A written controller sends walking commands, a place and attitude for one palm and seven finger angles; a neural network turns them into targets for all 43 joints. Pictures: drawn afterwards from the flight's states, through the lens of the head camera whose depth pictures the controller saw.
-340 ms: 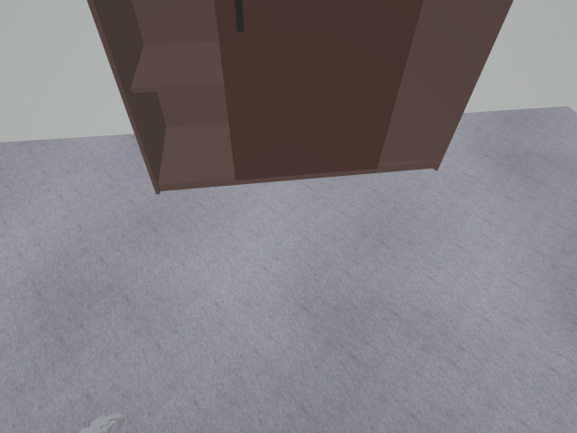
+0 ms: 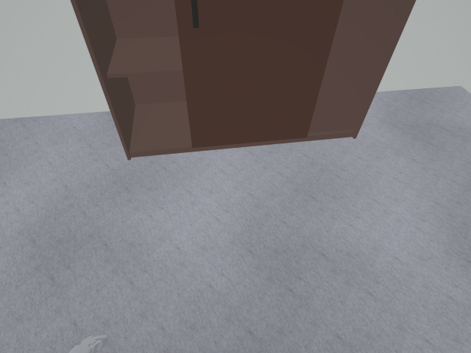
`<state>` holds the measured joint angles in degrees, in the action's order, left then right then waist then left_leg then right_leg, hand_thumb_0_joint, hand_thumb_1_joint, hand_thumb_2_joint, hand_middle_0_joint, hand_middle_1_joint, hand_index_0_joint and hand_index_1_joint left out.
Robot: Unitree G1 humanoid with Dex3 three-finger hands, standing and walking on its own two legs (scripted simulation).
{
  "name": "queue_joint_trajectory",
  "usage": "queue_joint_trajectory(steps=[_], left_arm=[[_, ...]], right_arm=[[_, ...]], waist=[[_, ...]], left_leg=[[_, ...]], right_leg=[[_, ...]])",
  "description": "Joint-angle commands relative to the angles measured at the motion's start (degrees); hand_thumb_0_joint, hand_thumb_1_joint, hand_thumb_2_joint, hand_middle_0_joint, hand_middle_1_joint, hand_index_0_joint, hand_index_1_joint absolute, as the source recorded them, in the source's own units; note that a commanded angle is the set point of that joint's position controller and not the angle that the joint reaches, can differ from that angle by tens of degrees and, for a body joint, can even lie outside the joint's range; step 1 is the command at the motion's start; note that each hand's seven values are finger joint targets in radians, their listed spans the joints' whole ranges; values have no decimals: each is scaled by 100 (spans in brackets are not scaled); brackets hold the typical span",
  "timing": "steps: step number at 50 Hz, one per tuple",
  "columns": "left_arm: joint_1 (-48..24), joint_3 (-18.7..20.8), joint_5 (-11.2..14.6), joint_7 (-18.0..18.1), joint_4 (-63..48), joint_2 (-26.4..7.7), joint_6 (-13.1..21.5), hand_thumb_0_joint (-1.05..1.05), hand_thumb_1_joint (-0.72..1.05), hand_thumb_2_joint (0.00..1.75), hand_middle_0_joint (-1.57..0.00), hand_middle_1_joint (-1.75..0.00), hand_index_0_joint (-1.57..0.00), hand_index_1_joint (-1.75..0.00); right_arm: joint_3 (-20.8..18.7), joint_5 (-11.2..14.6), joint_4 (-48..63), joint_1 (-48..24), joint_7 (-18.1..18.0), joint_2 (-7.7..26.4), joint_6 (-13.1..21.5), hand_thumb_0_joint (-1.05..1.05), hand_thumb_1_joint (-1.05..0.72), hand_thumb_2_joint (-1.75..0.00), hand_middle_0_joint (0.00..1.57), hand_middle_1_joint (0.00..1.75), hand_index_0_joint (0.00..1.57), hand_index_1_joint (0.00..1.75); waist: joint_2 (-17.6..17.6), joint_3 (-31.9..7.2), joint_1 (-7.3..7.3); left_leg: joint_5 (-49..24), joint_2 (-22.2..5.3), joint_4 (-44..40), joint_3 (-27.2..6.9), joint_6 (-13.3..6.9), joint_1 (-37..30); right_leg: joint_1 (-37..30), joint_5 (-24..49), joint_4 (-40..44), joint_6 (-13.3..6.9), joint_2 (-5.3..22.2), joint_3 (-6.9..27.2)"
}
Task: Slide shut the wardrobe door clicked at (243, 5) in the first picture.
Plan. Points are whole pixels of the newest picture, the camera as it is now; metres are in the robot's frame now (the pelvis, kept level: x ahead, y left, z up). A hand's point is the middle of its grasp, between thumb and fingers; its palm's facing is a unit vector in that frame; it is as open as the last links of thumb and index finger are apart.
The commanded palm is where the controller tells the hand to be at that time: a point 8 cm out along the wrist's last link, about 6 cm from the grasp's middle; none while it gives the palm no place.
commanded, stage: stand and wait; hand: right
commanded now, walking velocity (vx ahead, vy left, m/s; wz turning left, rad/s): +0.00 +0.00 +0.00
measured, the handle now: out of the picture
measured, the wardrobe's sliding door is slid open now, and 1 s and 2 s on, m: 0.38 0.38 0.38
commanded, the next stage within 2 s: look at it before walking up in 0.48 s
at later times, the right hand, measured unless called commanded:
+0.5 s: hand out of the picture +0.07 -0.24 -0.15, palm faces -0.03 +0.94 -0.34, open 7.4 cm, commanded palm none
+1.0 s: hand out of the picture +0.07 -0.24 -0.15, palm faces -0.04 +0.94 -0.33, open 7.4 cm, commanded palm none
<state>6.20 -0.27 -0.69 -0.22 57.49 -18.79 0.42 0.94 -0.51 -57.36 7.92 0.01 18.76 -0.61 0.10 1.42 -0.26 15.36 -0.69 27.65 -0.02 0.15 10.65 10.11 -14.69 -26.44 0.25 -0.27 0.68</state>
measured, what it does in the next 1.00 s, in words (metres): stands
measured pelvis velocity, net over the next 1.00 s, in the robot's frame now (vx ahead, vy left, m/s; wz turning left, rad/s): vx -0.01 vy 0.00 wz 0.01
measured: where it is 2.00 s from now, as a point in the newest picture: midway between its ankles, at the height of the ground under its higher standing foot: outside the picture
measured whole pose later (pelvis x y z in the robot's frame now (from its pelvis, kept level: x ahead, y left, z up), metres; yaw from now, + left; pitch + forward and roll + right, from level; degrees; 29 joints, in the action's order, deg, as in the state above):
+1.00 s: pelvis -0.01 +0.00 +0.01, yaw +1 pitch -2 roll +0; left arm 7.5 -0.3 -0.2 -0.3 63.3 -18.9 0.5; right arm 0.6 -0.5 -61.9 8.2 0.0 19.3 -0.1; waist 0.4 2.1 0.0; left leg 12.0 0.1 22.8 -0.2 -0.2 8.9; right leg 8.5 -11.9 -22.3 0.7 0.6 0.4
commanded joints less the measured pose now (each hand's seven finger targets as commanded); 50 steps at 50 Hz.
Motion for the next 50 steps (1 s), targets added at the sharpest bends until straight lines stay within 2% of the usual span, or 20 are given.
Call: queue_joint_trajectory(steps=[1, 10, 21, 32, 37, 42, 50], left_arm=[[-267, 271, -15, 106, -317, -1166, 142, 0, 90, 90, -20, -30, -20, -30], [-211, 245, 0, 99, -80, -1194, 128, 0, 90, 90, -20, -30, -20, -30], [-119, 221, 8, 90, 114, -1212, 134, 0, 90, 90, -20, -30, -20, -30], [-112, 222, 9, 81, 183, -1194, 131, 0, 90, 90, -20, -30, -20, -30], [-115, 221, 12, 81, 198, -1195, 133, 0, 90, 90, -20, -30, -20, -30], [-96, 221, 18, 87, 212, -1197, 146, 0, 90, 90, -20, -30, -20, -30], [-140, 223, 23, 91, 230, -1196, 136, 0, 90, 90, -20, -30, -20, -30]], right_arm=[[-306, -4, 342, -307, -70, 1230, 181, 0, -90, -90, 20, 30, 20, 30], [-296, 3, 140, -277, -59, 1258, 183, 0, -90, -90, 20, 30, 20, 30], [-291, 6, 5, -262, -59, 1275, 201, 0, -90, -90, 20, 30, 20, 30], [-283, -5, -36, -272, -54, 1242, 194, 0, -90, -90, 20, 30, 20, 30], [-277, -5, -47, -246, -53, 1229, 194, 0, -90, -90, 20, 30, 20, 30], [-280, -3, -63, -220, -57, 1219, 208, 0, -90, -90, 20, 30, 20, 30], [-269, -5, -98, -194, -63, 1211, 204, 0, -90, -90, 20, 30, 20, 30]], waist=[[23, -477, 38], [47, -302, 26], [78, -332, 25], [58, -170, 18], [24, -220, 21], [10, -365, 23], [-3, -287, 24]], left_leg=[[-1074, -602, -520, -558, -230, -152], [-723, -610, -742, -641, -237, -105], [-700, -620, -853, -695, -241, -174], [-435, -604, -967, -707, -217, -57], [-469, -601, -975, -702, -207, -50], [-826, -605, -908, -665, -212, -195], [-944, -610, -909, -636, -200, -177]], right_leg=[[-93, 1122, 436, -231, 609, 466], [-52, 815, 585, -203, 632, 473], [-88, 835, 665, -169, 650, 489], [-60, 683, 770, -170, 656, 520], [-124, 704, 774, -167, 667, 515], [-189, 944, 754, -162, 690, 516], [-235, 995, 793, -164, 703, 519]])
